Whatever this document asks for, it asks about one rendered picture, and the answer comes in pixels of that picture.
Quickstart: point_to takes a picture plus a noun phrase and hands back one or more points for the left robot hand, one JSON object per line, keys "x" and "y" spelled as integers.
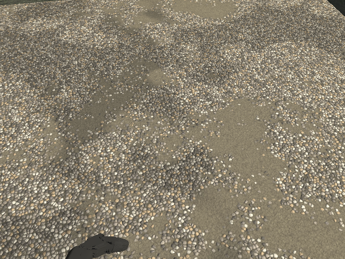
{"x": 96, "y": 246}

